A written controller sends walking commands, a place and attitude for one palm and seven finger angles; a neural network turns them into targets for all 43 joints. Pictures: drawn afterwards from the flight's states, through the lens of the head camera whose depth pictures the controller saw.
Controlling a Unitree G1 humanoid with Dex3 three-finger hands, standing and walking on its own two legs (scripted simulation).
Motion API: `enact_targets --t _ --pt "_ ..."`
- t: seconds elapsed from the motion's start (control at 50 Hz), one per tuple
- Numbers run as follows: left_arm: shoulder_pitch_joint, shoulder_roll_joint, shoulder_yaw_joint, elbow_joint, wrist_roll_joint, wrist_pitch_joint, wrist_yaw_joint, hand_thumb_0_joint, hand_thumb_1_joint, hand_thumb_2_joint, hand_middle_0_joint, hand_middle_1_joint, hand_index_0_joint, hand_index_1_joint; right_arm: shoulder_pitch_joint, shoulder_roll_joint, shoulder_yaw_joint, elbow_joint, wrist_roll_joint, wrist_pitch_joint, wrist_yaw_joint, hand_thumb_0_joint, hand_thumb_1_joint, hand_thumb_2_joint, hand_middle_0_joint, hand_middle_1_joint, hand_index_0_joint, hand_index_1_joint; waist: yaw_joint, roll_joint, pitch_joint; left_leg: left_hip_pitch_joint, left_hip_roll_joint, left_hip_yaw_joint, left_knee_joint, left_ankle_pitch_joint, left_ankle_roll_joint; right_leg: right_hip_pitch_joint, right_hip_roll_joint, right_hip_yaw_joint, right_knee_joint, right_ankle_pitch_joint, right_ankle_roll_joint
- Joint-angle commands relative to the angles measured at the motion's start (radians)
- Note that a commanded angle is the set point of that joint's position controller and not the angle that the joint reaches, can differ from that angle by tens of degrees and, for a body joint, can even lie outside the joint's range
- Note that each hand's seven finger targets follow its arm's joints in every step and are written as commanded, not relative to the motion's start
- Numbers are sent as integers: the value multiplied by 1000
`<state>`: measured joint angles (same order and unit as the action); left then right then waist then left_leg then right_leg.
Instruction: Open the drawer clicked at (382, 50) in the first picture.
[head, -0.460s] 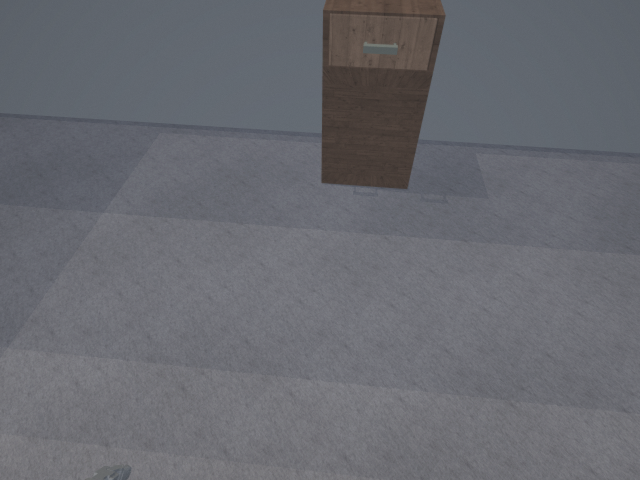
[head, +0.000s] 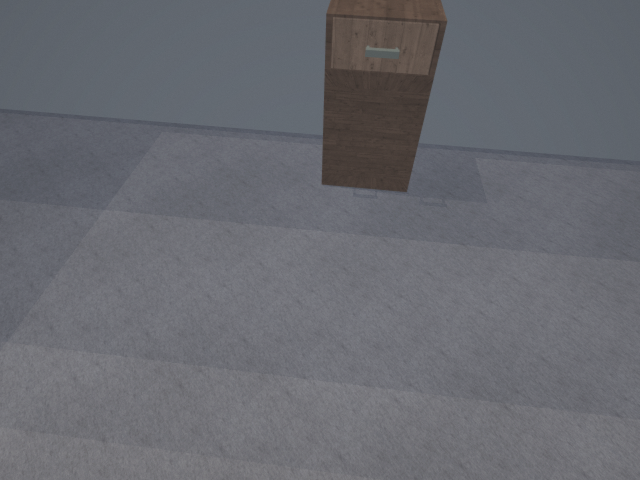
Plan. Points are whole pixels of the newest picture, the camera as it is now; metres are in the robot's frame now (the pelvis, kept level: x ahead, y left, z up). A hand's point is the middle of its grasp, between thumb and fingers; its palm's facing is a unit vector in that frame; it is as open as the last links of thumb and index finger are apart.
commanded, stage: stand and wait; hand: left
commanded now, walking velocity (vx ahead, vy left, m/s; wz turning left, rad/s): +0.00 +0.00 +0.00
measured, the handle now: (382, 50) +1.55 -0.13 -0.09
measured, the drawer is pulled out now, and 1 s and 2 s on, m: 0.00 0.00 0.00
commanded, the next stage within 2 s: look at it before walking up in 0.36 s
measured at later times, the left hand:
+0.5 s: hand out of the picture +0.06 +0.25 -0.15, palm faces -0.02 -0.94 -0.33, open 7.4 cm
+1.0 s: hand out of the picture +0.06 +0.25 -0.15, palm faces -0.03 -0.94 -0.33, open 7.4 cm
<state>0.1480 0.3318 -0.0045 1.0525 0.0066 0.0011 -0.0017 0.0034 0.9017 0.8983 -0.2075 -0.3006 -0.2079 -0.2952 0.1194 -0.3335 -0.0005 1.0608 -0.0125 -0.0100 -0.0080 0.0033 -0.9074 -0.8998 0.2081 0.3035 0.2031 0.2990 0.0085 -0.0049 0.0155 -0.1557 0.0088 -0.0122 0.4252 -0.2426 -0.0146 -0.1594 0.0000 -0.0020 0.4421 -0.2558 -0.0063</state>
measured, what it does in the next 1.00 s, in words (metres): stands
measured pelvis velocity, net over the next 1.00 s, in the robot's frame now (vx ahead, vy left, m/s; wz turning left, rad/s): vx -0.01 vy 0.00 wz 0.00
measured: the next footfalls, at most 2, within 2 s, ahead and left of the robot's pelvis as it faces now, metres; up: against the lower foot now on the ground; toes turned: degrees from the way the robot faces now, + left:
left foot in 1.88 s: +0.40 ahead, +0.04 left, +0.00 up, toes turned -10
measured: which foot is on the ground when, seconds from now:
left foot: down 0.00-1.00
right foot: down 0.00-1.00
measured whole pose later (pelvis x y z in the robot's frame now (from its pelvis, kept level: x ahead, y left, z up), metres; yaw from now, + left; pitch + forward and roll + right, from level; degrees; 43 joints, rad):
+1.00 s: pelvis -0.01 +0.00 +0.00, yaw +0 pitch -1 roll +0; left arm 0.15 0.34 -0.01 1.09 0.01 -0.01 0.00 0.00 0.90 0.90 -0.21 -0.30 -0.21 -0.30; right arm 0.12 -0.34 0.01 1.11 -0.01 -0.01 0.00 0.00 -0.91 -0.90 0.21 0.30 0.20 0.30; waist 0.01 0.00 0.03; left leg -0.14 0.01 -0.01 0.37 -0.20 -0.02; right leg -0.14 0.00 0.00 0.38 -0.21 -0.01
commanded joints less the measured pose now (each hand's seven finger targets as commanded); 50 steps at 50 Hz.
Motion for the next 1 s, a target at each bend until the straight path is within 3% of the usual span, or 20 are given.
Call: enact_targets --t 0.0,0.52,0.98 --pt "-54 213 45 -62 2 -24 13 0 900 900 -200 -300 -200 -300 -59 -203 -40 -60 1 -26 -10 0 -900 -900 200 300 200 300 -4 8 -48 7 103 -75 -68 188 46 8 -119 99 -81 182 -31" --pt "-46 216 39 -31 5 -25 11 0 900 900 -200 -300 -200 -300 -39 -208 -36 -15 4 -23 -4 0 -900 -900 200 300 200 300 -5 -2 -18 1 105 -89 -109 110 40 -21 -117 115 -132 72 -27" --pt "-38 217 37 -24 4 -29 12 0 900 900 -200 -300 -200 -300 -48 -210 -34 -10 5 -25 -5 0 -900 -900 200 300 200 300 -6 1 -50 40 113 -81 -105 188 39 12 -122 109 -126 184 -26"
